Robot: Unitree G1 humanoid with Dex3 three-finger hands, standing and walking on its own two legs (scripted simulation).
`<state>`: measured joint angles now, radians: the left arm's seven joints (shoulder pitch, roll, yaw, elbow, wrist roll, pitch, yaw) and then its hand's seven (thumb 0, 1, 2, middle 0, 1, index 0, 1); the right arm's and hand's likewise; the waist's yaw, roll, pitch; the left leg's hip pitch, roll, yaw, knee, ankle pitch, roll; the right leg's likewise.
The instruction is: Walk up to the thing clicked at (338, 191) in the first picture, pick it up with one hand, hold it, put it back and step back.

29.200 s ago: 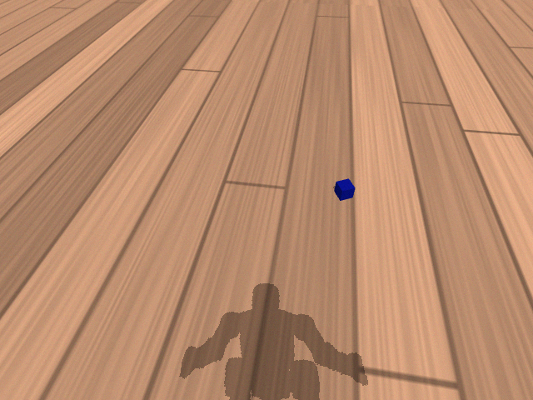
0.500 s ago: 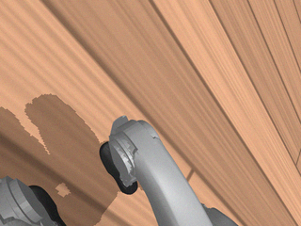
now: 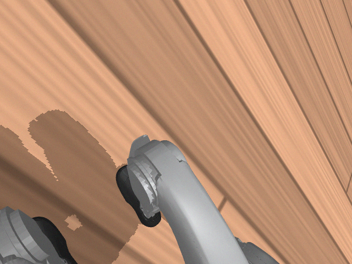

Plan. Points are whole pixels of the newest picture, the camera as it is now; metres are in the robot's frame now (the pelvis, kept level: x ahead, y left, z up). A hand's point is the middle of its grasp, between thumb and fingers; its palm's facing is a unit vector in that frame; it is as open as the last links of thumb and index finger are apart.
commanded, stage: close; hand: left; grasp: from above
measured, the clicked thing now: out of the picture +0.49 +0.34 -0.30
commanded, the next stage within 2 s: none
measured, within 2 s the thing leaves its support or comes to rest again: neither
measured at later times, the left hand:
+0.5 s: hand out of the picture +0.47 +0.33 -0.28, palm faces -0.27 -0.35 -0.89, open 13.4 cm
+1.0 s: hand out of the picture +0.47 +0.33 -0.28, palm faces -0.27 -0.34 -0.90, open 13.5 cm
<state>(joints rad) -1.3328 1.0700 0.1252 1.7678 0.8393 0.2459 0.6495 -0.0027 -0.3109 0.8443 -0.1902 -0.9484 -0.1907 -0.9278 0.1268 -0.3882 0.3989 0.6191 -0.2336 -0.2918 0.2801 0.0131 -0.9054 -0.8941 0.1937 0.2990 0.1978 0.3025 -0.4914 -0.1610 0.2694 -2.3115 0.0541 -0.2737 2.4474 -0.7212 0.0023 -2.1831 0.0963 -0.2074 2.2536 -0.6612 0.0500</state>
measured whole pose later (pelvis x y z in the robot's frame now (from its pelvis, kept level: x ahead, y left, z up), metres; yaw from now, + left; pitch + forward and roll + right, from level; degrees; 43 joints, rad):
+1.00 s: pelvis +0.00 +0.00 +0.00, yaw +0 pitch +31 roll -16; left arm -1.33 1.06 0.13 1.76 0.84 0.25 0.65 0.00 -0.38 0.90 -0.12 -1.01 -0.13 -0.98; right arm 0.13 -0.39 0.40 0.62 -0.23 -0.30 0.29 0.01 -0.90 -0.89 0.19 0.30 0.20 0.30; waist -0.49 -0.16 0.27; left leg -2.31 0.06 -0.27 2.45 -0.72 0.00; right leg -2.19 0.10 -0.20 2.26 -0.66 0.05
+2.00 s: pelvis +0.00 +0.00 +0.00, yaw +0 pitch +31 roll -16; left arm -1.33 1.07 0.12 1.77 0.85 0.23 0.64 0.00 -0.38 0.89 -0.12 -1.01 -0.12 -0.98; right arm 0.13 -0.39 0.40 0.62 -0.23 -0.30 0.28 0.01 -0.90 -0.89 0.19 0.30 0.20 0.30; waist -0.49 -0.16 0.27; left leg -2.31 0.06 -0.27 2.46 -0.73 0.00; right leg -2.18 0.09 -0.21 2.26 -0.67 0.05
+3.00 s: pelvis +0.00 +0.00 +0.00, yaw +0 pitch +31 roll -16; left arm -1.32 1.06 0.13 1.77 0.84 0.23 0.66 0.00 -0.37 0.89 -0.11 -1.01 -0.12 -0.99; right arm 0.13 -0.39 0.39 0.62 -0.24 -0.31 0.29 0.01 -0.90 -0.89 0.19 0.30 0.20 0.30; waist -0.49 -0.16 0.27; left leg -2.31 0.06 -0.28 2.45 -0.73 0.00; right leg -2.18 0.09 -0.21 2.26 -0.66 0.04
